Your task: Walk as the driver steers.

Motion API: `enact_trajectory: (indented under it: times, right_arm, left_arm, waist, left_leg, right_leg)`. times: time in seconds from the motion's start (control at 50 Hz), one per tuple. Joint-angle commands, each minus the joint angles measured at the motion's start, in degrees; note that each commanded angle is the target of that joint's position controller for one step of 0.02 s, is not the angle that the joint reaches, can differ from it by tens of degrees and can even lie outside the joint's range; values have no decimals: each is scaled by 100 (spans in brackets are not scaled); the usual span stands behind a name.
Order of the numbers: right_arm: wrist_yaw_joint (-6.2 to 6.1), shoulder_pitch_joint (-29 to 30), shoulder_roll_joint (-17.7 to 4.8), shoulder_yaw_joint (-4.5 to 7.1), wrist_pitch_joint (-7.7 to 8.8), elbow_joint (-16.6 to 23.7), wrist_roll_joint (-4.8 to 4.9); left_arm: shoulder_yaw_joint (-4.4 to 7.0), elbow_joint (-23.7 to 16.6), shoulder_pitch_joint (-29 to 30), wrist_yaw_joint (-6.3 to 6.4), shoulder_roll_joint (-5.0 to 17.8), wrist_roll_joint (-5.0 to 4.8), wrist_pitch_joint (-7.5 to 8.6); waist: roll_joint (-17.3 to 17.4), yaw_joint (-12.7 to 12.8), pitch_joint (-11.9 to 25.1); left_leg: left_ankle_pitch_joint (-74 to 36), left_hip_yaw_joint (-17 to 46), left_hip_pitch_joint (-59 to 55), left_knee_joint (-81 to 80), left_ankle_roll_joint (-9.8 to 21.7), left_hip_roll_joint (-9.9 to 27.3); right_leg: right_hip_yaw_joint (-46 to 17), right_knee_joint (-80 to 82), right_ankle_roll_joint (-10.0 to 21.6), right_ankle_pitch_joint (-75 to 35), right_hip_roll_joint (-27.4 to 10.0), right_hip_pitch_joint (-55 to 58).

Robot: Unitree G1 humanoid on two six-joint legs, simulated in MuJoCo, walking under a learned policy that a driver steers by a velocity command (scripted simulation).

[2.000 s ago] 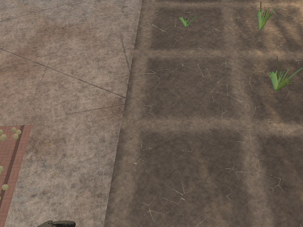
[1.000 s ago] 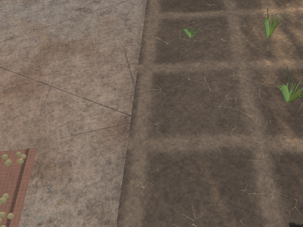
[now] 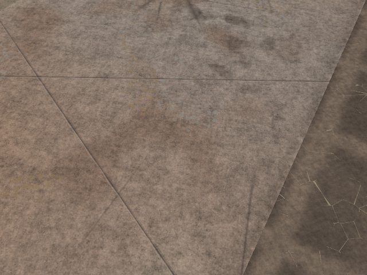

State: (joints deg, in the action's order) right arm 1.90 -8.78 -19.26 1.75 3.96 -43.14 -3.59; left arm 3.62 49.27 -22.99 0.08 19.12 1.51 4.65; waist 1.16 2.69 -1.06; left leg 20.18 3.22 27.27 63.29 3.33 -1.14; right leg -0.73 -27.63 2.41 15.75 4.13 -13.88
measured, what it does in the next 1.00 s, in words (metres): goes down, turning right: left foot 0.04 m lower, then right foot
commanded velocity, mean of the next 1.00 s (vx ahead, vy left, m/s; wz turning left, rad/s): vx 0.65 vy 0.00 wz -0.30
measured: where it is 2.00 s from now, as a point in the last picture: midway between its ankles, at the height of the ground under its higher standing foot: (235, 125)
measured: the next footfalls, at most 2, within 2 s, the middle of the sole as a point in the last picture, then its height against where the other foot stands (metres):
left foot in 0.24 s outside the picture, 0.04 m lower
right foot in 0.60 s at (232, 212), level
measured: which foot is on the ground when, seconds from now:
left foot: up 0.00-0.22, down 0.24-0.58, up 0.60-1.00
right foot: down 0.00-0.22, up 0.24-0.58, down 0.60-1.00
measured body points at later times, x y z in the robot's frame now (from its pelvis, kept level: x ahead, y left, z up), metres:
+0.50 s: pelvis +0.48 +0.01 -0.05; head +0.51 +0.00 +0.40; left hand +0.79 +0.16 -0.12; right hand +0.31 -0.23 -0.17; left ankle +0.36 +0.16 -0.77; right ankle +0.58 -0.12 -0.70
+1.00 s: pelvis +0.77 -0.07 -0.04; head +0.81 -0.08 +0.41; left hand +0.99 +0.14 -0.15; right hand +0.79 -0.36 -0.15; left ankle +0.94 +0.02 -0.74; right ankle +0.71 -0.12 -0.77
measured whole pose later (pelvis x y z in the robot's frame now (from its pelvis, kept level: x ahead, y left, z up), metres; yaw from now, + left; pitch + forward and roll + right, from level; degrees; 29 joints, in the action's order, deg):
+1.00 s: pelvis +0.77 -0.07 -0.04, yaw -18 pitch +1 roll -2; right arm 0.4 -13.4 -15.7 3.6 0.3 -42.5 1.1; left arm 2.5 45.8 -5.8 2.3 15.1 0.6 1.0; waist 1.6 0.2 -3.9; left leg 4.8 -0.8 34.3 43.4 -3.3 5.4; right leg 12.2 -22.7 4.3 16.1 2.6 -7.5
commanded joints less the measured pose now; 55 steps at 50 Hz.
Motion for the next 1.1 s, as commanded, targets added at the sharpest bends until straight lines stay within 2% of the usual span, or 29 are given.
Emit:
enact_trajectory:
  times: [0.02, 0.08, 0.16, 0.2, 0.22, 0.24, 0.26, 0.28, 0.32, 0.38, 0.4, 0.44, 0.48, 0.5, 0.52, 0.56, 0.58, 0.6, 0.62, 0.64, 0.66, 0.68, 0.72, 0.76, 0.82, 0.92, 1.04, 1.08, 1.1]
  right_arm:
    - [129, 582, -72, -149, 62, 841, -34]
    - [260, 779, -117, -216, 75, 834, 208]
    - [86, 932, -516, -98, 73, 810, 178]
    - [-59, -401, -755, 80, 132, 424, 106]
    - [-163, -1425, -983, 204, 169, 216, 3]
    - [-275, -2363, -1268, 271, 163, 95, -153]
    - [-265, -2063, -1635, 360, 94, 219, -120]
    - [-244, -1451, -1127, 343, 72, 250, -27]
    - [-198, -1020, -363, 166, 118, 173, -34]
    - [-145, -1394, 48, 32, 259, -305, 188]
    - [-140, -1425, 258, -17, 269, -460, 257]
    - [-159, -1165, 134, 2, 376, -459, 259]
    - [-240, -800, 173, -35, 401, -465, 255]
    - [-298, -854, 85, -45, 445, -469, 279]
    - [-312, -1059, -311, 17, 500, -494, 337]
    - [-379, -948, -758, 113, 423, -477, 414]
    - [-436, -678, -1381, 282, 350, -349, 614]
    - [-413, -885, -746, 150, 281, -320, 529]
    - [-306, -2084, -200, -63, 309, -166, 291]
    - [-216, -2083, -691, 10, 328, -267, 483]
    - [-215, -1909, -822, 81, 276, -274, 668]
    - [-276, -1621, -697, 98, 207, -243, 646]
    - [-369, -1720, -507, 153, -47, -468, 624]
    - [-406, -1956, -152, 157, -228, -543, 571]
    - [-452, -1462, -113, 253, -269, -213, 512]
    - [-245, -618, 50, 241, -256, 245, 484]
    - [43, -602, -189, 382, -367, 721, 453]
    - [-23, -1530, -497, 561, -320, 558, 418]
    - [-172, -1743, -1278, 776, -307, 639, 373]
  left_arm:
    - [94, -225, 72, 29, 501, -44, 125]
    - [252, -302, 284, -11, 871, -119, 155]
    - [310, -173, -272, -43, 956, -95, 62]
    - [374, -53, -421, -58, 1206, -30, -21]
    - [353, -54, -356, -73, 1039, -64, 3]
    - [115, -196, -260, -43, 36, -64, 38]
    - [15, -561, -974, 27, -140, -405, 60]
    - [39, -468, -212, 91, 233, -218, -54]
    - [53, -431, 558, -57, 195, -70, -177]
    - [-41, -765, 902, -257, -239, -9, -418]
    - [-75, -961, 1311, -271, -343, -19, -454]
    - [-182, -1383, 1866, -374, -326, -37, -420]
    - [-285, -1453, 2172, -456, -355, 34, -353]
    - [-317, -1309, 1973, -508, -366, 33, -325]
    - [-336, -1189, 1608, -523, -386, 65, -283]
    - [-193, -627, 160, -446, 60, 215, -282]
    - [95, -719, -198, -337, 525, -281, -244]
    - [82, -555, -236, -241, 840, -306, -246]
    - [85, -935, 278, -109, 1338, 45, -194]
    - [84, -1083, 290, -124, 934, 125, -221]
    - [64, -1055, 612, -171, 820, 18, -206]
    - [15, -1055, 1077, -198, 614, -140, -133]
    - [-66, -965, 1404, -208, 317, -121, 21]
    - [-81, -830, 1654, -245, 163, -15, 91]
    - [-40, -748, 1914, -68, 195, 47, 71]
    - [14, -685, 1912, 257, 252, -58, -211]
    - [160, -710, 1918, 293, 451, -265, -486]
    - [173, -725, 1872, 290, 376, -314, -491]
    - [134, -903, 1780, 233, 229, -115, -441]
  waist:
    - [-504, -338, -392]
    - [-488, -382, -217]
    - [-218, -193, -279]
    - [119, -821, 503]
    - [212, -1287, 963]
    - [1362, -1386, 1444]
    - [2368, -728, 2183]
    - [1103, -747, 1107]
    - [127, -665, -76]
    - [776, -292, -46]
    - [517, -259, -81]
    - [649, -85, -430]
    - [145, 55, -775]
    - [-106, 91, -502]
    - [61, 246, -357]
    - [274, 894, 391]
    - [496, 1242, 879]
    - [-669, 973, 926]
    - [-2046, 69, 2117]
    - [-1014, 505, 3183]
    - [-242, 272, 2386]
    - [367, -31, 1336]
    - [530, -365, 478]
    - [-18, -606, 345]
    - [-455, -612, 340]
    - [-551, -241, 488]
    - [-623, -336, 317]
    - [-158, -809, 635]
    - [1317, -737, 768]
  left_leg:
    - [-501, 107, 698, -1699, -331, 507]
    - [-2909, -96, -1462, -3025, -442, 300]
    - [-2472, 36, -1429, -3411, -394, 462]
    - [-1478, -310, -2775, -3407, -289, 210]
    - [-835, 29, -4124, -3056, -216, 627]
    - [271, 1552, -5063, -3010, -292, 1990]
    - [544, 4652, -5310, -4488, 329, 3304]
    - [1520, 4253, -4543, -4868, 469, 2860]
    - [-711, 1943, -3171, -4680, 227, 2024]
    - [-3110, 610, -2747, -4536, 46, 1795]
    - [-3270, 161, -2724, -4730, -109, 1571]
    - [-3963, -534, -2295, -5228, -177, 1482]
    - [-4455, -1309, -1630, -5416, -205, 968]
    - [-5718, -1522, -1364, -5188, -217, 824]
    - [-6861, -1422, -1273, -4673, -202, 1029]
    - [-7322, -1222, -1388, -2879, -255, 1281]
    - [-6821, -971, -1453, -1882, -433, 1152]
    - [-1161, -1120, -799, 429, -563, 317]
    - [1801, -272, 523, 2574, -639, -20]
    - [1632, 704, 724, 2886, -578, 42]
    - [1422, 590, 791, 2550, -560, 210]
    - [1141, 375, 880, 2063, -591, 442]
    - [719, 462, 199, 1488, -702, 620]
    - [337, 371, -378, 820, -848, 730]
    - [-580, 81, 70, 79, -923, 693]
    - [-2030, -308, 274, -1639, -789, 719]
    - [-854, -703, 171, -2443, -253, 480]
    - [-2044, -620, -1253, -3445, 224, 104]
    - [-5563, 1110, -2300, -3588, 806, 1084]
  right_leg:
    - [-2108, 1649, 1258, -757, -1262, -85]
    - [-1675, 2027, 906, -566, -920, -1294]
    - [-1918, 1189, 721, -1057, -1094, -127]
    - [-1527, -1009, 588, -2545, -736, 87]
    - [-1293, -2750, 475, -2120, -451, -907]
    - [-1011, -5165, 452, 1745, -75, -2178]
    - [-534, -6325, 335, 1482, 80, -3143]
    - [-338, -6351, 350, 785, -410, -3796]
    - [-256, -5887, 327, 153, -758, -3610]
    - [-174, -5812, 369, 252, -972, -3572]
    - [-143, -5746, 392, 153, -951, -3697]
    - [105, -4533, 405, -564, -957, -3495]
    - [581, -2741, 358, -1238, -701, -2532]
    - [979, -2044, 344, -1817, -302, -1445]
    - [1135, -1660, 332, -1938, -55, -615]
    - [717, -1051, 551, -2034, 210, 1094]
    - [2, -539, 697, -2954, -190, 1952]
    - [-647, -96, 880, -4314, -763, 2682]
    - [-2530, -1184, 1726, -8108, -2237, 4279]
    - [-3071, -601, 2320, -7454, -2700, 4454]
    - [-2777, -187, 2286, -6197, -2556, 3526]
    - [-2321, 169, 1994, -5259, -2343, 2246]
    - [-1472, 728, 1647, -4971, -2126, 458]
    - [-659, 1082, 1424, -4762, -1856, -459]
    - [206, 1177, 1197, -5002, -1579, -331]
    - [880, 1049, 952, -3937, -1540, 560]
    - [885, 57, 703, -3974, -2099, 1107]
    - [1203, -1573, 188, -4037, -1607, 600]
    - [1346, -3319, -341, -1203, -839, -807]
